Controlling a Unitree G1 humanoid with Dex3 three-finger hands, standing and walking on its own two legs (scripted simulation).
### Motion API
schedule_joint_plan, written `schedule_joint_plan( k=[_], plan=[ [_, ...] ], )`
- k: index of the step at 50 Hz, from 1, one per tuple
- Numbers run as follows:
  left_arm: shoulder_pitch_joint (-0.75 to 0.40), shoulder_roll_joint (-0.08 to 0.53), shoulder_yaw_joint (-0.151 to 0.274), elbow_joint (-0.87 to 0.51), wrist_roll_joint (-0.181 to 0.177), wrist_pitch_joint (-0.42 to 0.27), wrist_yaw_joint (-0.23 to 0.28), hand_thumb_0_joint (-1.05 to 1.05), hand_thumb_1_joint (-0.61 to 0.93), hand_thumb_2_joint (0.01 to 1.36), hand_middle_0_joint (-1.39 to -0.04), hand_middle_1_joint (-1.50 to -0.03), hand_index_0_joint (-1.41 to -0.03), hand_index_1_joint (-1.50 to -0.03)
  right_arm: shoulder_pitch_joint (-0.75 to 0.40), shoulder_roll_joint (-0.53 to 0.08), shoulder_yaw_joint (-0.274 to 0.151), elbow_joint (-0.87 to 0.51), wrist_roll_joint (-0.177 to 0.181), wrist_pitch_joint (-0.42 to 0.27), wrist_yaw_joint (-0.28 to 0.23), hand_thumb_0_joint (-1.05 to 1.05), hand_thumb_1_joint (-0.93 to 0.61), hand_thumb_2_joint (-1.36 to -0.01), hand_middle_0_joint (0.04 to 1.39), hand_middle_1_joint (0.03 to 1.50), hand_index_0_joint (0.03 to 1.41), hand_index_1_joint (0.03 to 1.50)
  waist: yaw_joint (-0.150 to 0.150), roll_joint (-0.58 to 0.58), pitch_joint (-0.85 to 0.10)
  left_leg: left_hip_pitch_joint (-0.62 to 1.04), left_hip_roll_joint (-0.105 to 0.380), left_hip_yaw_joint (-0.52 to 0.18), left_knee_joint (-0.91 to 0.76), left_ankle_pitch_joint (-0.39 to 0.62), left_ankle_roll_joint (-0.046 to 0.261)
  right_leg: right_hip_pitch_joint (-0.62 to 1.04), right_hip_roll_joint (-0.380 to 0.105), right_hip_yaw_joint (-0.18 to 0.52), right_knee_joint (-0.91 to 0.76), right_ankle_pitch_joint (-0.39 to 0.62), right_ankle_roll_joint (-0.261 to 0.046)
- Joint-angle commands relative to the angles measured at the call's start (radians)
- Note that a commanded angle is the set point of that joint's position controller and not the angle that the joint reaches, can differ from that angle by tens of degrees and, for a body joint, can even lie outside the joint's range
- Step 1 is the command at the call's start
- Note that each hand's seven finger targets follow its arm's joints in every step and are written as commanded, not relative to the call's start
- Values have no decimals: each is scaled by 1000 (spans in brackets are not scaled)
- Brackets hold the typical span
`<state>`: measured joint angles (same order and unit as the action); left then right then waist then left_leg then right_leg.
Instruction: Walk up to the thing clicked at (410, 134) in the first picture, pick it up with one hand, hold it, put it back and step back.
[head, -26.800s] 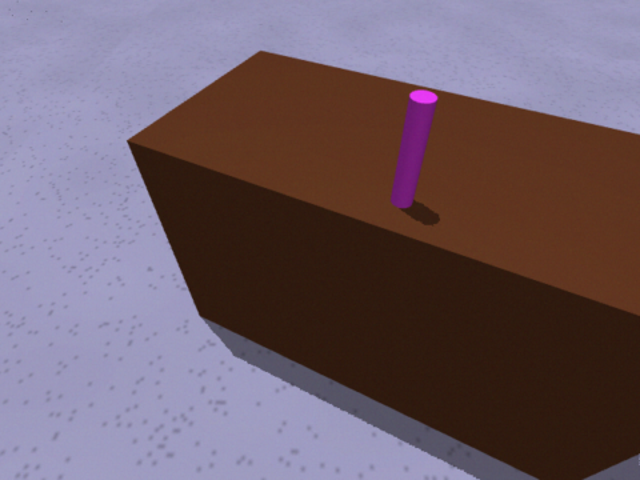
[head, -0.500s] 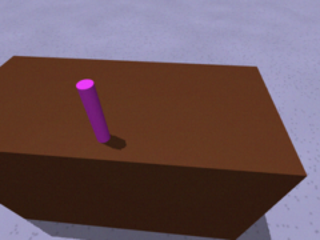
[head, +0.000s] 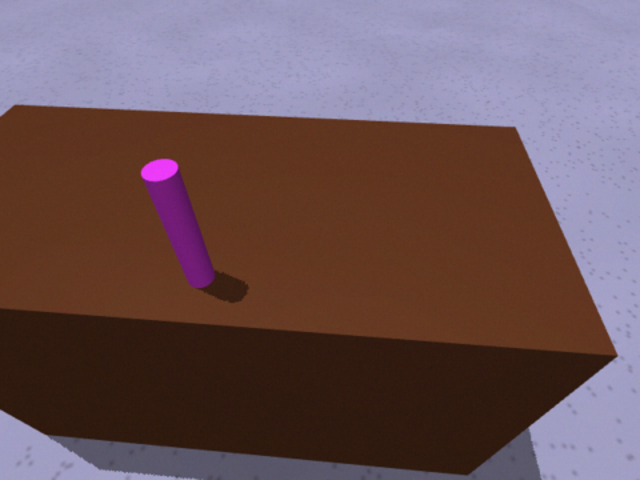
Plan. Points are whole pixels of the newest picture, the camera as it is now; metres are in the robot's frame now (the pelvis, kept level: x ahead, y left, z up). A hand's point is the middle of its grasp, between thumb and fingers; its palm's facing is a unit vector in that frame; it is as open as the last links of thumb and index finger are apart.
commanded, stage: stand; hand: left
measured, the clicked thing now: (183, 231) +0.42 +0.22 +0.08
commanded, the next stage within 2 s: none
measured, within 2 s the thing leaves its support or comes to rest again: neither
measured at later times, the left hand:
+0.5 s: hand out of the picture +0.08 +0.26 -0.15, palm faces -0.03 -0.93 -0.35, open 7.4 cm
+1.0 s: hand out of the picture +0.07 +0.26 -0.16, palm faces -0.04 -0.93 -0.35, open 7.4 cm
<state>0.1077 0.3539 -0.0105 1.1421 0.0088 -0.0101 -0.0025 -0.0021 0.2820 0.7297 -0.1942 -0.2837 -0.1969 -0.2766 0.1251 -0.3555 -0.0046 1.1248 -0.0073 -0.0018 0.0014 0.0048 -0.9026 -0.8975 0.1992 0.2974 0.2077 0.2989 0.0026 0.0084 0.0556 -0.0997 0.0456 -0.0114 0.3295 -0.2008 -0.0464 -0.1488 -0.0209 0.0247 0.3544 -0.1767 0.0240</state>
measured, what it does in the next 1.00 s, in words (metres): stands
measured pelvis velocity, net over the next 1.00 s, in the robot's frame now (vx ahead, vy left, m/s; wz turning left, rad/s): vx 0.00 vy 0.00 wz -0.01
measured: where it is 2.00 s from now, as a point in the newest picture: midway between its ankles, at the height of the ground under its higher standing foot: outside the picture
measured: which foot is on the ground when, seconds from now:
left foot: down 0.00-1.00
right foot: down 0.00-1.00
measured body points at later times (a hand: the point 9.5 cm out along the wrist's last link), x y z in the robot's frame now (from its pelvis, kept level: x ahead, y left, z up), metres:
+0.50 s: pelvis +0.00 +0.00 +0.00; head +0.01 +0.00 +0.45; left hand +0.08 +0.31 -0.13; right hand +0.07 -0.30 -0.13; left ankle -0.01 +0.15 -0.75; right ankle +0.01 -0.13 -0.75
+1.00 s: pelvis +0.00 +0.00 +0.00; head +0.01 +0.00 +0.45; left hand +0.08 +0.30 -0.13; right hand +0.07 -0.30 -0.13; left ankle -0.01 +0.15 -0.75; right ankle +0.01 -0.13 -0.75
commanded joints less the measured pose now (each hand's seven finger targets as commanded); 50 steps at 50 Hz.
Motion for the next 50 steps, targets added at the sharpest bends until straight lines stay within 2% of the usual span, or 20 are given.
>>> schedule_joint_plan(
  k=[1, 7, 21, 32, 37, 40, 46, 50],
  plan=[
    [-34, 218, 45, -61, -3, -19, 15, 0, 900, 900, -200, -300, -200, -301, -18, -208, -35, -54, -2, -19, -12, 0, -900, -900, 200, 300, 200, 300, -8, -7, -102, 17, 83, -47, -37, 175, 51, 52, -107, 72, -32, 243, -41],
    [-36, 220, 46, -60, -3, -16, 14, 0, 900, 900, -200, -300, -200, -301, -29, -207, -34, -55, -3, -19, -11, 0, -900, -900, 200, 300, 200, 300, -3, -5, -70, 14, 83, -53, -53, 136, 47, 29, -98, 68, -46, 168, -39],
    [-35, 216, 48, -68, -3, -16, 11, 0, 900, 900, -200, -300, -200, -301, -24, -205, -37, -60, -2, -22, -11, 0, -900, -900, 200, 300, 200, 300, -3, 3, -85, 15, 83, -42, -53, 142, 50, 51, -103, 75, -40, 200, -45],
    [-33, 222, 50, -72, -2, -17, 12, 0, 900, 900, -200, -300, -200, -301, -29, -207, -39, -61, -1, -22, -11, 0, -900, -900, 200, 300, 200, 300, -4, -12, -84, 32, 85, -43, -53, 135, 53, 33, -102, 77, -45, 191, -44],
    [-29, 217, 47, -74, -3, -16, 11, 0, 900, 900, -200, -300, -200, -301, -28, -205, -38, -57, -3, -21, -9, 0, -900, -900, 200, 300, 200, 300, -3, -11, -65, 27, 84, -43, -60, 111, 49, 12, -95, 76, -56, 140, -43],
    [-27, 219, 47, -75, -1, -17, 13, 0, 900, 900, -200, -300, -200, -301, -26, -206, -39, -57, -2, -19, -8, 0, -900, -900, 200, 300, 200, 300, -5, -9, -68, 17, 84, -41, -54, 100, 55, 27, -101, 82, -58, 164, -44],
    [-25, 219, 47, -75, -2, -17, 13, 0, 900, 900, -200, -300, -200, -301, -24, -204, -41, -56, -4, -17, -8, 0, -900, -900, 200, 300, 200, 300, -5, -15, -48, 4, 81, -42, -59, 74, 53, 9, -94, 83, -64, 114, -43],
    [-22, 225, 48, -77, -2, -18, 12, 0, 900, 900, -200, -300, -200, -301, -24, -207, -42, -58, -3, -20, -6, 0, -900, -900, 200, 300, 200, 300, -5, -2, -68, 13, 84, -43, -60, 85, 54, 21, -100, 86, -55, 148, -46]
  ],
)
